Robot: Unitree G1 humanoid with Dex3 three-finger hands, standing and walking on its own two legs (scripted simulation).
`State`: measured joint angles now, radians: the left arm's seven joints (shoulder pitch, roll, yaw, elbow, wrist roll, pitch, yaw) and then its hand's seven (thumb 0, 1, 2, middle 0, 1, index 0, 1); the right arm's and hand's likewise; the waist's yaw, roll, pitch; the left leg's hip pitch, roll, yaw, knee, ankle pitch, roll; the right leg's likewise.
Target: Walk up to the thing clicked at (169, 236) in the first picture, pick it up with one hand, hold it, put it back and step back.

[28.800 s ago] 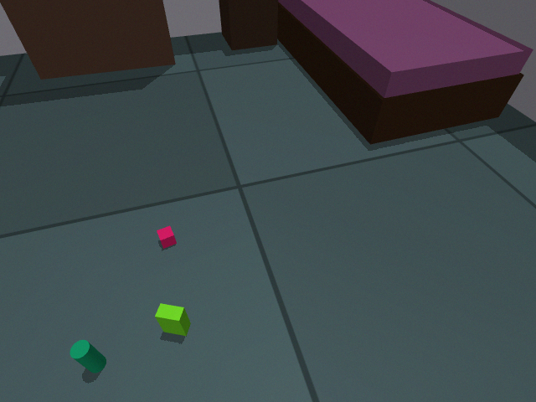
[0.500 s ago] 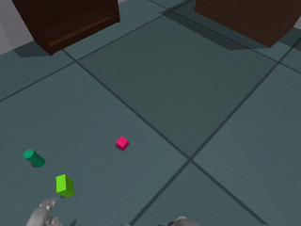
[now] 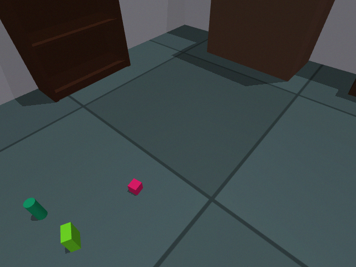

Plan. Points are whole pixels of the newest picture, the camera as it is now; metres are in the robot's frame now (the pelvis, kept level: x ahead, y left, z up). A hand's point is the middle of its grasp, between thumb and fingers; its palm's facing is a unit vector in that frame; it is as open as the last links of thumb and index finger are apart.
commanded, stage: walk up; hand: left
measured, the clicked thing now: (135, 186) +0.76 +0.33 -0.73
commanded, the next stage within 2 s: stand in 1.18 s
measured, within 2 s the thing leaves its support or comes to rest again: neither
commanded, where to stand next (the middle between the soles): +0.39 +0.07 m, yaw +4 degrees
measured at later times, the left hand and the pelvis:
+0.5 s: hand out of the picture +0.10 +0.29 -0.14, palm faces +0.06 -0.93 -0.37, open 7.4 cm; pelvis +0.03 +0.01 +0.00, yaw +4 degrees
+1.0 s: hand out of the picture +0.11 +0.28 -0.14, palm faces +0.13 -0.93 -0.34, open 7.4 cm; pelvis +0.03 +0.01 +0.01, yaw +6 degrees
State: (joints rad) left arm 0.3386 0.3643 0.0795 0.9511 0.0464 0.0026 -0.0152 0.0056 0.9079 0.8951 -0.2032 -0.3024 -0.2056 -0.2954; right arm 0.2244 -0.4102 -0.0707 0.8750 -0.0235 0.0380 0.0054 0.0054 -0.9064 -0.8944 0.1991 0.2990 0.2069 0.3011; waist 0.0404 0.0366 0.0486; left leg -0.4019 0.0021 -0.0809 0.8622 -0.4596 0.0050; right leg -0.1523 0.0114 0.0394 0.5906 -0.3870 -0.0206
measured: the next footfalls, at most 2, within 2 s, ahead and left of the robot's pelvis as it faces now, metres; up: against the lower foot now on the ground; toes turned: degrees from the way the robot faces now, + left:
left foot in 0.22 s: +0.05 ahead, +0.14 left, +0.00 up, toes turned +4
right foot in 0.54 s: +0.11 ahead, -0.11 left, +0.00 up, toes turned +3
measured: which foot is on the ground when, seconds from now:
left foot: up 0.00-0.20, down 0.22-1.00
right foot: down 0.00-0.26, up 0.28-0.52, down 0.54-1.00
